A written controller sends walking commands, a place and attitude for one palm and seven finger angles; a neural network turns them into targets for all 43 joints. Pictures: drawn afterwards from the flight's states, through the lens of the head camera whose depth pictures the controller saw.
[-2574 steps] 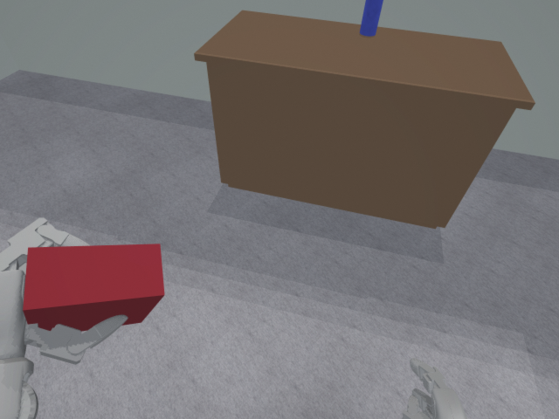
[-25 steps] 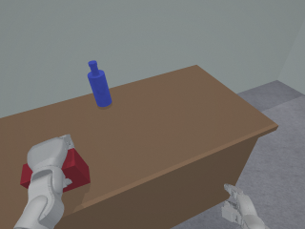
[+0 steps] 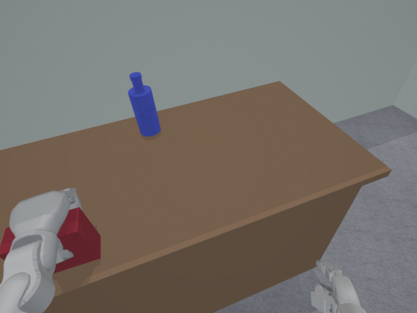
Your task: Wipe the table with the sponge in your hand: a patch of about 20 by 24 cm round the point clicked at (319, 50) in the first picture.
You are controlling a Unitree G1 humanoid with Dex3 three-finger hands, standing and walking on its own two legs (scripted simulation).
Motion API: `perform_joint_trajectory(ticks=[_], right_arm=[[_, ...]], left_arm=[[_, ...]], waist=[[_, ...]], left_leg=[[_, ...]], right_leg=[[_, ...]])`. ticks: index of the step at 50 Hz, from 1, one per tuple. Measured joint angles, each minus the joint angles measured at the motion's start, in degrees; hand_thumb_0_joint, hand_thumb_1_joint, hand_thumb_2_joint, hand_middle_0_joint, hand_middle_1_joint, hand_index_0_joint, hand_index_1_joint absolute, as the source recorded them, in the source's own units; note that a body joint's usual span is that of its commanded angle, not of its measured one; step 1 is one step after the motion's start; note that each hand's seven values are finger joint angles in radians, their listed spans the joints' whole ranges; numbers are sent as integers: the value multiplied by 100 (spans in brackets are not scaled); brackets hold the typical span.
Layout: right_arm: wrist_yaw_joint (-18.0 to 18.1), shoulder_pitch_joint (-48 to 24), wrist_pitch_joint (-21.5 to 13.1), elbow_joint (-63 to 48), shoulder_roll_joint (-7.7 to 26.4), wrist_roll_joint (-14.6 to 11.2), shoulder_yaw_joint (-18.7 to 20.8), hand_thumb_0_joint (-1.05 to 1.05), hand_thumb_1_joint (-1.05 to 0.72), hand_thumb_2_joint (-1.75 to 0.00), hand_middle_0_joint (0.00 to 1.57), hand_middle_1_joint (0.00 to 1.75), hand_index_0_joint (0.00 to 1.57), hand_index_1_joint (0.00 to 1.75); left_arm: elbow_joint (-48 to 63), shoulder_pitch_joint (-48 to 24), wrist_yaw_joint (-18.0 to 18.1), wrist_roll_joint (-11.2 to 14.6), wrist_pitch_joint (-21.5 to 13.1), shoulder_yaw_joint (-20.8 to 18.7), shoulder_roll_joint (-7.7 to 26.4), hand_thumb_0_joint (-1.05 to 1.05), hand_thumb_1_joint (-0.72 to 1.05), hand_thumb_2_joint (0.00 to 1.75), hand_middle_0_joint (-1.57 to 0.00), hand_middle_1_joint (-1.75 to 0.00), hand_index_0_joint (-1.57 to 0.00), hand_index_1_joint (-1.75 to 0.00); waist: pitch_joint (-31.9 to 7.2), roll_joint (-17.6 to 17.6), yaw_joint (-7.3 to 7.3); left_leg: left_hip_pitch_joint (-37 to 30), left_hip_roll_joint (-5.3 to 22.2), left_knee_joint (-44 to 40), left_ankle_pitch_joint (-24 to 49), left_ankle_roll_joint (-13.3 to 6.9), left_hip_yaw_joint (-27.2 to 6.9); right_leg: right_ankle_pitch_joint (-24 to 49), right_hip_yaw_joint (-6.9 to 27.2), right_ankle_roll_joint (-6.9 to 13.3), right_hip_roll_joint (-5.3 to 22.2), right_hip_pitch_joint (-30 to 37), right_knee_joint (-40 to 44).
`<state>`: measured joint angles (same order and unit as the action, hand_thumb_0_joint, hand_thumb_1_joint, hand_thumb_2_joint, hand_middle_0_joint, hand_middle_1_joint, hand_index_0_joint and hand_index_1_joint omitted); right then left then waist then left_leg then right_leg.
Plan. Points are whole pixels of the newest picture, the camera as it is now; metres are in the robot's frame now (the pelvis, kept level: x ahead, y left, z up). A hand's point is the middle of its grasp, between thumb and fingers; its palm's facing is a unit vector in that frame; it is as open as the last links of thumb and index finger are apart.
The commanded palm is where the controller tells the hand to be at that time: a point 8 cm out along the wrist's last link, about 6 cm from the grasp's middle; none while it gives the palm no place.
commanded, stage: wipe forward along the middle lane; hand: left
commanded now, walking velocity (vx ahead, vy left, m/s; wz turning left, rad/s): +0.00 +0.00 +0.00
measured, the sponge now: (60, 248) +0.21 +0.34 +0.01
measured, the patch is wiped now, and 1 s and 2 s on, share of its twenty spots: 1.00 1.00 1.00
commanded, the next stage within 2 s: slide back across to the first lane in 1.56 s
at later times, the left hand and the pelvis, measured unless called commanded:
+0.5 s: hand (56, 209) +0.27 +0.36 +0.07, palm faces -0.10 -0.04 -0.99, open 9.7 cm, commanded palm +0.25 +0.37 +0.10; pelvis -0.03 -0.01 -0.01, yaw +1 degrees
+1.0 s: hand (53, 190) +0.31 +0.39 +0.07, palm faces -0.13 -0.01 -0.99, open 9.8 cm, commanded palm +0.30 +0.39 +0.10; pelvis -0.03 +0.00 -0.02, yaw +0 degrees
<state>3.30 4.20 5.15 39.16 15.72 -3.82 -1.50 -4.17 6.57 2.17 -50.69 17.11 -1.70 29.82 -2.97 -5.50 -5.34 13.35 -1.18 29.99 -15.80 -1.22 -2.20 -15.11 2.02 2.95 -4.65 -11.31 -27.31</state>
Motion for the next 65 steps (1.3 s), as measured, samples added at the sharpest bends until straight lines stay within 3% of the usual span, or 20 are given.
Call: perform_joint_trajectory(ticks=[13, 43, 56, 65], right_arm=[[109, 212, -61, 151, 35, -39, 58, 1, -90, -89, 20, 30, 21, 30], [80, 992, 66, 121, 171, -96, 196, 1, -90, -89, 20, 30, 21, 30], [28, 1075, 93, 99, 113, -131, 120, 1, -90, -89, 21, 30, 21, 30], [4, 1159, 151, 43, 142, -114, 145, 1, -90, -89, 21, 30, 21, 30]], left_arm=[[-1347, -1192, -56, -184, -359, -65, 84, 1, -54, 106, -79, -138, -84, -136], [-4267, -3225, 86, -588, -1507, -496, 878, 0, -58, 107, -83, -134, -84, -138], [-5086, -3955, 177, -762, -1519, -495, 1175, 0, -58, 108, -82, -135, -84, -139], [-5238, -4096, 88, -804, -1683, -566, 1283, 0, -58, 108, -83, -135, -84, -139]], waist=[[-60, 14, 14], [-288, 81, 427], [-360, 156, 586], [-436, 194, 609]], left_leg=[[470, -22, 129, 118, 22, -88], [1673, 62, 787, 37, 10, -132], [1981, 49, 931, -22, -19, -144], [2066, 29, 965, -86, -85, -79]], right_leg=[[74, -104, 10, 16, -456, -151], [86, -182, 26, -93, -1599, -662], [68, -196, -38, -85, -1844, -689], [50, -127, -119, -62, -1902, -644]])
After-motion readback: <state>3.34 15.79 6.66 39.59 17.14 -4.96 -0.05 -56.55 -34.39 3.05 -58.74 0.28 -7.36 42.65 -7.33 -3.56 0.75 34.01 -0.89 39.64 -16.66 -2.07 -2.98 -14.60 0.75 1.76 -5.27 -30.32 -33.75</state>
